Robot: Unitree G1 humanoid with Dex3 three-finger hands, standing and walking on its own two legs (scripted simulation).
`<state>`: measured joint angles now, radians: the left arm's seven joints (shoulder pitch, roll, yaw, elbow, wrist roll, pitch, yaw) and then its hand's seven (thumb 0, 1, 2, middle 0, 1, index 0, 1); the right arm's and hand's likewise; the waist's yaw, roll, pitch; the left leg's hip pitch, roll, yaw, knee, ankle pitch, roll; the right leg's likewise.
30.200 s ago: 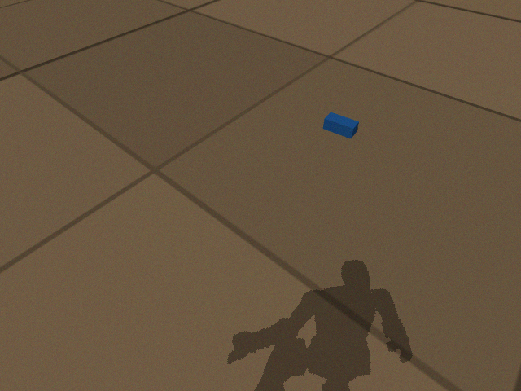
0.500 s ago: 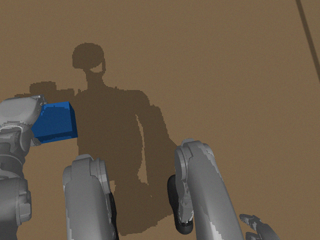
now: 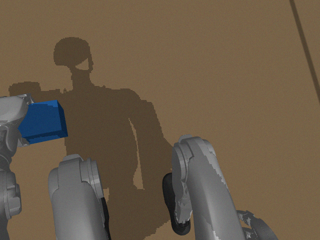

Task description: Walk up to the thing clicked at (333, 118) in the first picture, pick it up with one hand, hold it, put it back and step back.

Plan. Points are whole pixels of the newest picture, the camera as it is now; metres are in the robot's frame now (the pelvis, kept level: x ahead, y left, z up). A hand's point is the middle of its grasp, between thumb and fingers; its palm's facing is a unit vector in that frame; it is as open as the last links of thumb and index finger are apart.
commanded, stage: rest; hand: left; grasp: from above
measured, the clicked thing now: (23, 126) +0.42 +0.31 -0.23
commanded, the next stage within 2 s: open in 0.76 s
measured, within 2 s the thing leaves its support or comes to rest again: rests again in 0.52 s
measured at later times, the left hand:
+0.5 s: hand (27, 124) +0.43 +0.31 -0.24, palm faces -0.47 -0.13 -0.87, open 11.4 cm
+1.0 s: hand (27, 124) +0.43 +0.31 -0.25, palm faces -0.46 -0.14 -0.88, open 11.6 cm
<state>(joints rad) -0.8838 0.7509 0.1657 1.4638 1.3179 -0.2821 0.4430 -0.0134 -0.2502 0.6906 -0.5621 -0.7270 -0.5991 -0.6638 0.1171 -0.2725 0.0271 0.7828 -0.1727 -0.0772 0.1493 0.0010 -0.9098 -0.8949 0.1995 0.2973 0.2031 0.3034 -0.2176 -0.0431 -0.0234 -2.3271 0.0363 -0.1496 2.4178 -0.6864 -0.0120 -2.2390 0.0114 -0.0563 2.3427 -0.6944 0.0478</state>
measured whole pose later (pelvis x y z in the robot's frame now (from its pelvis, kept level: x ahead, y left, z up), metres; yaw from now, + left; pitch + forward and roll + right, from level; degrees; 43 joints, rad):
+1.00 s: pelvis +0.00 +0.00 -0.04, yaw -4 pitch +28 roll -11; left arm -0.94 0.92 0.22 1.73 1.36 -0.31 0.60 0.00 -0.25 0.73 -0.50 -0.80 -0.52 -0.76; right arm 0.08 -0.30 0.16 0.77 -0.29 -0.15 0.21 0.00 -0.89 -0.89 0.20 0.30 0.20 0.30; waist -0.30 -0.09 0.07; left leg -2.38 0.03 -0.23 2.58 -0.71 -0.02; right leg -2.27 0.05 -0.11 2.45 -0.68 0.06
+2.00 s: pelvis +0.00 +0.00 -0.03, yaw -5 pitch +28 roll -12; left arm -0.93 0.93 0.18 1.67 1.32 -0.30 0.58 0.00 -0.49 1.06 -0.10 -1.06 -0.09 -1.06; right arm 0.07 -0.32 0.18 0.75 -0.28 -0.18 0.25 0.00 -0.89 -0.89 0.20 0.30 0.20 0.30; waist -0.30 -0.10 0.09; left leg -2.37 0.03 -0.25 2.57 -0.71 -0.02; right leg -2.25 0.05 -0.12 2.43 -0.68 0.07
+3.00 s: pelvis -0.02 +0.00 +0.00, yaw +0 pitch +30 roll -9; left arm -0.94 0.81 0.13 1.47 1.34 -0.30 0.43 0.00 -0.48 0.99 -0.10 -1.01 -0.11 -1.01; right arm 0.14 -0.29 0.08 0.75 -0.17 -0.04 0.13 0.00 -0.90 -0.89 0.20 0.30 0.20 0.30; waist -0.24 -0.04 -0.03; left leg -2.34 0.01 -0.15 2.40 -0.61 0.00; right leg -2.23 0.00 -0.06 2.32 -0.64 0.04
